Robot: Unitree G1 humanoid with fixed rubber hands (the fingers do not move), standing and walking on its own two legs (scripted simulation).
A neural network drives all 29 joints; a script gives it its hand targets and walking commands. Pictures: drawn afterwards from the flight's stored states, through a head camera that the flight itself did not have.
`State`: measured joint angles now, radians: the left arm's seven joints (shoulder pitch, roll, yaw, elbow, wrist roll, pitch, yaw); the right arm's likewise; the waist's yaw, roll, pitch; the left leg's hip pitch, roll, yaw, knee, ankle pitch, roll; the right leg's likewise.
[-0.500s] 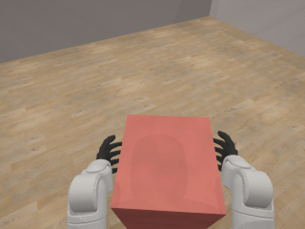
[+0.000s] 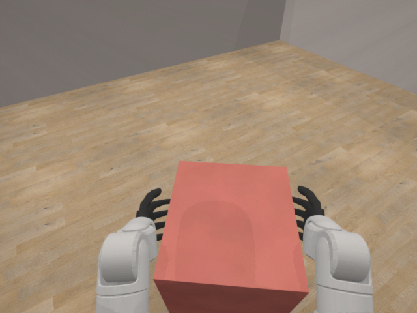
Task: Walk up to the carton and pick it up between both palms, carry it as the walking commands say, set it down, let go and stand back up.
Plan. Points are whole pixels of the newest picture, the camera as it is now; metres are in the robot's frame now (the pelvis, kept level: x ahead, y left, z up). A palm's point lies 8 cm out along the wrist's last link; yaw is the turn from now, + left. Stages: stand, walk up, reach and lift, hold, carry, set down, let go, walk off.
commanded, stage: carry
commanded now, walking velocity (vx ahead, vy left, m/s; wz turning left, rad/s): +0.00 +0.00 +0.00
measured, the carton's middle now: (227, 247) +0.27 +0.00 +0.02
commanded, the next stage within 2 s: none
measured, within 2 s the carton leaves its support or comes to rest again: neither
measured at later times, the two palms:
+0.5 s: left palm (138, 220) +0.28 +0.16 +0.09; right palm (298, 216) +0.30 -0.13 +0.09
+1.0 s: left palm (141, 215) +0.30 +0.16 +0.08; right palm (299, 211) +0.31 -0.13 +0.09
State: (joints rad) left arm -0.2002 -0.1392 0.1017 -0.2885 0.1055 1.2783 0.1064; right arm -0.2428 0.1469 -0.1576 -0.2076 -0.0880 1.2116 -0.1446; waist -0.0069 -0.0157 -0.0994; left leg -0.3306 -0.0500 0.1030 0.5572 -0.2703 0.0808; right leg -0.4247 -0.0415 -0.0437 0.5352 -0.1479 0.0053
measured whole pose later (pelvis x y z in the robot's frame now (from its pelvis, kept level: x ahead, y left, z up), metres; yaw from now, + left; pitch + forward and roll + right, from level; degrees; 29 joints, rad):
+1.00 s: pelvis +0.03 +0.01 +0.00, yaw -1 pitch +2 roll +0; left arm -0.18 -0.14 0.09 -0.32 0.11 1.27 0.11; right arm -0.24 0.15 -0.15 -0.22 -0.10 1.21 -0.13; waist 0.00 -0.01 -0.08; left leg -0.29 -0.05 0.12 0.58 -0.34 0.09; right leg -0.39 -0.04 -0.03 0.57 -0.21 0.02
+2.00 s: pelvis +0.02 -0.02 +0.00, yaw -1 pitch +2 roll +0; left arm -0.18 -0.14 0.10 -0.21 0.13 1.15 0.09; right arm -0.24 0.15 -0.15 -0.12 -0.12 1.11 -0.12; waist 0.00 -0.01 -0.08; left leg -0.29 -0.02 0.10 0.57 -0.31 0.05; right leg -0.39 -0.01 -0.05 0.55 -0.19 -0.02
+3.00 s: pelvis -0.01 -0.03 +0.00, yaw +2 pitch -8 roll +0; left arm -0.28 -0.16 0.22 0.25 0.22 0.71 0.00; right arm -0.34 0.17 -0.25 0.25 -0.23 0.74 -0.09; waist 0.03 0.03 0.06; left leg -0.16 -0.01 0.04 0.60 -0.29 0.04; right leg -0.23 0.01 -0.08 0.55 -0.17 -0.04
